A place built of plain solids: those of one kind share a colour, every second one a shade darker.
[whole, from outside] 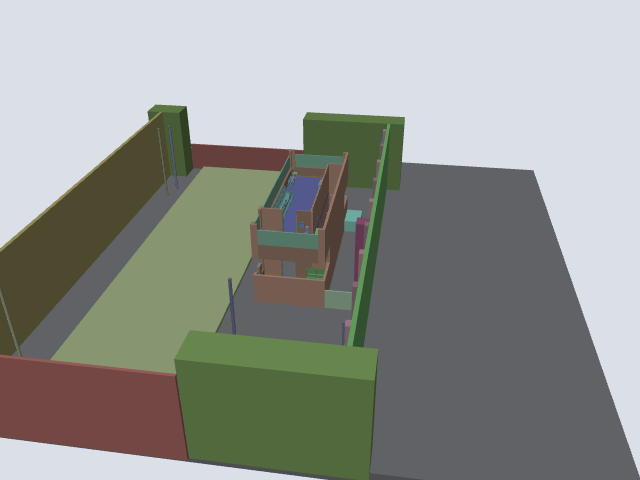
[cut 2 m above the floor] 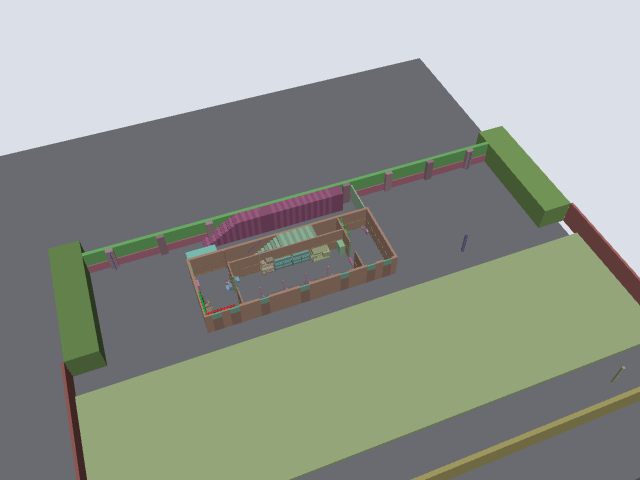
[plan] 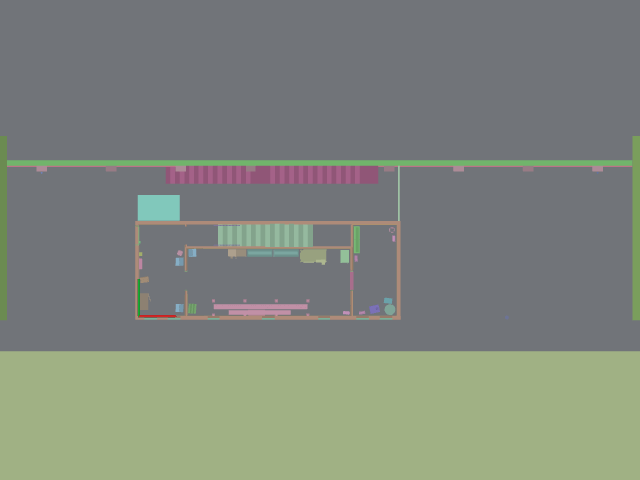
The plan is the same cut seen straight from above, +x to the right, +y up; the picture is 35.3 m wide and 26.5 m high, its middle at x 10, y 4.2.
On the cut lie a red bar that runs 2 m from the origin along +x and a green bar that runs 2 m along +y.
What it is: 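A mechanical signal box beside a railway in a town; below a lobby, the locking room and a lamp room, above the operating floor with its lever frame behind one band of glass and beyond a partition the mess room; one straight stair between walls, met straight on from the door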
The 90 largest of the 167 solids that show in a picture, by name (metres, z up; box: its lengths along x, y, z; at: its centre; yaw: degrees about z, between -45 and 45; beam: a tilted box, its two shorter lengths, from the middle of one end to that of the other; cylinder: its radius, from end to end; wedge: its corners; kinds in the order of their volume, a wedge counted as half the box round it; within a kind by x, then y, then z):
{
 "yard_line_abut_1": {"box": [2.28, 3.47, 7.25], "at": [-8.42, -15.03, 3.58]},
 "yard_line_abut_2": {"box": [2.28, 10.17, 7.25], "at": [-8.42, 4.86, 3.58]},
 "yard_line_abut_3": {"box": [2.39, 10.17, 7.25], "at": [28.44, 4.86, 3.58]},
 "yard_line_bed_1": {"box": [39.2, 10.1, 0.6], "at": [10.04, -7.0, 0.0]},
 "yard_line_far_1": {"box": [34.53, 0.3, 7.25], "at": [9.98, -15.28, 3.58]},
 "yard_line_near_1": {"box": [34.53, 0.3, 7.25], "at": [9.98, 8.45, 3.58]},
 "yard_line_step_1": {"box": [0.28, 1.0, 1.62], "at": [3.7, 7.8, 0.76]},
 "yard_line_step_2": {"box": [0.28, 1.0, 1.8], "at": [3.96, 7.8, 0.85]},
 "yard_line_step_3": {"box": [0.28, 1.0, 1.97], "at": [4.22, 7.8, 0.93]},
 "yard_line_step_4": {"box": [0.28, 1.0, 2.14], "at": [4.48, 7.8, 1.02]},
 "yard_line_step_5": {"box": [0.28, 1.0, 2.32], "at": [4.74, 7.8, 1.11]},
 "yard_line_step_6": {"box": [0.28, 1.0, 2.49], "at": [5.0, 7.8, 1.2]},
 "yard_line_step_7": {"box": [0.28, 1.0, 2.67], "at": [5.26, 7.8, 1.28]},
 "yard_line_step_8": {"box": [0.28, 1.0, 2.84], "at": [5.52, 7.8, 1.37]},
 "yard_line_step_9": {"box": [0.28, 1.0, 3.02], "at": [5.78, 7.8, 1.46]},
 "yard_line_step_10": {"box": [0.28, 1.0, 3.19], "at": [6.04, 7.8, 1.55]},
 "yard_line_step_11": {"box": [1.12, 1.0, 3.36], "at": [6.72, 7.8, 1.63]},
 "yard_line_step_12": {"box": [0.28, 1.0, 3.54], "at": [7.4, 7.8, 1.72]},
 "yard_line_step_13": {"box": [0.28, 1.0, 3.71], "at": [7.66, 7.8, 1.81]},
 "yard_line_step_14": {"box": [0.28, 1.0, 3.89], "at": [7.92, 7.8, 1.89]},
 "yard_line_step_15": {"box": [0.28, 1.0, 4.06], "at": [8.18, 7.8, 1.98]},
 "yard_line_step_16": {"box": [0.28, 1.0, 4.24], "at": [8.44, 7.8, 2.07]},
 "yard_line_step_17": {"box": [0.28, 1.0, 4.41], "at": [8.7, 7.8, 2.16]},
 "yard_line_step_18": {"box": [0.28, 1.0, 4.59], "at": [8.96, 7.8, 2.24]},
 "yard_line_step_19": {"box": [0.28, 1.0, 4.76], "at": [9.22, 7.8, 2.33]},
 "yard_line_step_20": {"box": [0.28, 1.0, 4.93], "at": [9.48, 7.8, 2.42]},
 "yard_line_step_21": {"box": [0.28, 1.0, 5.11], "at": [9.74, 7.8, 2.5]},
 "yard_line_step_22": {"box": [0.28, 1.0, 5.28], "at": [10.0, 7.8, 2.59]},
 "yard_line_step_23": {"box": [0.28, 1.0, 5.46], "at": [10.26, 7.8, 2.68]},
 "yard_line_step_24": {"box": [0.28, 1.0, 5.63], "at": [10.52, 7.8, 2.77]},
 "yard_line_step_25": {"box": [0.28, 1.0, 5.81], "at": [10.78, 7.8, 2.85]},
 "yard_line_step_26": {"box": [0.28, 1.0, 5.98], "at": [11.04, 7.8, 2.94]},
 "yard_line_step_27": {"box": [0.28, 1.0, 6.15], "at": [11.3, 7.8, 3.03]},
 "yard_line_step_28": {"box": [0.28, 1.0, 6.33], "at": [11.56, 7.8, 3.11]},
 "yard_line_step_29": {"box": [0.28, 1.0, 6.5], "at": [11.82, 7.8, 3.2]},
 "yard_line_step_30": {"box": [0.28, 1.0, 6.68], "at": [12.08, 7.8, 3.29]},
 "yard_line_step_31": {"box": [1.02, 1.0, 6.85], "at": [12.71, 7.8, 3.38]},
 "wall_1": {"box": [0.2, 5.45, 2.5], "at": [-0.1, 2.52, 1.2]},
 "wall_2": {"box": [0.2, 4.46, 1.2], "at": [-0.1, 2.52, 4.55]},
 "wall_3": {"box": [2.8, 0.2, 2.5], "at": [1.2, 5.15, 1.2]},
 "wall_4": {"box": [2.8, 0.2, 2.85], "at": [1.2, 5.15, 5.38]},
 "wall_5": {"box": [1.21, 0.2, 2.5], "at": [3.2, -0.1, 1.2]},
 "wall_6": {"box": [2.36, 0.2, 2.5], "at": [5.62, -0.1, 1.2]},
 "wall_7": {"box": [11.16, 0.2, 1.2], "at": [5.88, -0.1, 4.55]},
 "wall_8": {"box": [9.15, 0.06, 2.5], "at": [7.17, 3.77, 1.2]},
 "wall_9": {"box": [9.15, 0.06, 4.25], "at": [7.17, 3.83, 2.08]},
 "wall_10": {"box": [9.15, 0.06, 2.85], "at": [7.17, 3.83, 5.38]},
 "wall_11": {"box": [9.15, 0.2, 4.25], "at": [7.17, 5.15, 2.08]},
 "wall_12": {"box": [9.15, 0.2, 2.85], "at": [7.17, 5.15, 5.38]},
 "wall_13": {"box": [2.41, 0.2, 2.5], "at": [8.7, -0.1, 1.2]},
 "wall_14": {"box": [1.21, 0.2, 2.5], "at": [11.15, -0.1, 1.2]},
 "wall_15": {"box": [2.7, 0.2, 2.5], "at": [13.1, 5.15, 1.2]},
 "wall_16": {"box": [2.7, 0.2, 2.85], "at": [13.1, 5.15, 5.38]},
 "wall_17": {"box": [0.2, 5.45, 2.5], "at": [14.35, 2.52, 1.2]},
 "wall_18": {"box": [0.2, 4.46, 1.2], "at": [14.35, 2.52, 4.55]},
 "yard_line_dark_1": {"box": [0.2, 13.07, 2.92], "at": [-9.66, -6.76, 1.41]},
 "yard_line_dark_2": {"box": [0.2, 12.52, 6.27], "at": [29.74, -6.49, 3.08]},
 "stair_1": {"box": [0.28, 1.29, 1.25], "at": [5.81, 4.46, 0.57]},
 "stair_2": {"box": [0.28, 1.29, 1.45], "at": [6.08, 4.46, 0.68]},
 "stair_3": {"box": [0.28, 1.29, 1.65], "at": [6.34, 4.46, 0.78]},
 "stair_4": {"box": [0.28, 1.29, 1.85], "at": [6.6, 4.46, 0.88]},
 "stair_5": {"box": [0.28, 1.29, 2.05], "at": [6.86, 4.46, 0.97]},
 "stair_6": {"box": [0.28, 1.29, 2.25], "at": [7.12, 4.46, 1.07]},
 "stair_7": {"box": [0.28, 1.29, 2.45], "at": [7.38, 4.46, 1.18]},
 "stair_8": {"box": [0.28, 1.29, 2.65], "at": [7.64, 4.46, 1.27]},
 "stair_9": {"box": [0.28, 1.29, 2.85], "at": [7.9, 4.46, 1.38]},
 "stair_10": {"box": [0.28, 1.29, 3.05], "at": [8.16, 4.46, 1.48]},
 "stair_11": {"box": [0.28, 1.29, 3.25], "at": [8.42, 4.46, 1.57]},
 "stair_12": {"box": [0.28, 1.29, 3.45], "at": [8.69, 4.46, 1.68]},
 "stair_13": {"box": [0.28, 1.29, 3.65], "at": [8.95, 4.46, 1.77]},
 "stair_14": {"box": [0.28, 1.29, 3.85], "at": [9.21, 4.46, 1.88]},
 "stair_15": {"box": [0.28, 1.29, 4.05], "at": [9.47, 4.46, 1.98]},
 "yard_line_near_pier_1": {"box": [0.59, 0.32, 7.25], "at": [-5.36, 8.14, 3.58]},
 "yard_line_near_pier_2": {"box": [0.59, 0.32, 7.25], "at": [-1.53, 8.14, 3.58]},
 "yard_line_near_pier_3": {"box": [0.59, 0.32, 7.25], "at": [2.31, 8.14, 3.58]},
 "yard_line_near_pier_4": {"box": [0.59, 0.32, 7.25], "at": [6.15, 8.14, 3.58]},
 "yard_line_near_pier_5": {"box": [0.59, 0.32, 7.25], "at": [9.98, 8.14, 3.58]},
 "yard_line_near_pier_6": {"box": [0.59, 0.32, 7.25], "at": [13.82, 8.14, 3.58]},
 "yard_line_near_pier_7": {"box": [0.59, 0.32, 7.25], "at": [17.66, 8.14, 3.58]},
 "yard_line_near_pier_8": {"box": [0.59, 0.32, 7.25], "at": [21.49, 8.14, 3.58]},
 "yard_line_near_pier_9": {"box": [0.59, 0.32, 7.25], "at": [25.33, 8.14, 3.58]},
 "raised_floor_operating_1": {"box": [11.88, 3.92, 0.25], "at": [5.88, 1.9, 4.08]},
 "yard_line_bunker_1": {"box": [2.32, 1.43, 1.1], "at": [1.1, 5.97, 0.5]},
 "window_pane_1": {"box": [0.1, 4.45, 1.21], "at": [-0.15, 2.52, 5.74]},
 "window_pane_2": {"box": [11.15, 0.1, 1.21], "at": [5.88, -0.15, 5.74]},
 "window_pane_3": {"box": [0.1, 4.45, 1.21], "at": [14.4, 2.52, 5.74]},
 "yard_line_near_plinth_1": {"box": [34.53, 0.07, 0.83], "at": [9.98, 8.27, 0.36]},
 "lever_frame_1": {"box": [5.18, 0.5, 0.33], "at": [6.72, 0.52, 4.32]},
 "yard_line_fence_1": {"box": [0.1, 3.05, 1.65], "at": [14.35, 6.78, 0.78]},
 "cupboard_steel_low_1": {"box": [0.45, 0.92, 1.05], "at": [0.29, 0.8, 0.47]}
}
